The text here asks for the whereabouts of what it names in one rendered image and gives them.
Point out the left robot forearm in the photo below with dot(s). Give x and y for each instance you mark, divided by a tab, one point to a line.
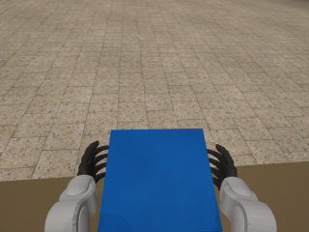
75	208

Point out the robot right hand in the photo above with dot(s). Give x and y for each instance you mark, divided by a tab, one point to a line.
225	165

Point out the right robot forearm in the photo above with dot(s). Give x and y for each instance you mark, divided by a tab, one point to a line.
243	208

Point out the carton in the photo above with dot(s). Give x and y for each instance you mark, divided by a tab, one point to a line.
158	180

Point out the robot left hand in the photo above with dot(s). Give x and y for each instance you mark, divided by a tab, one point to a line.
89	160

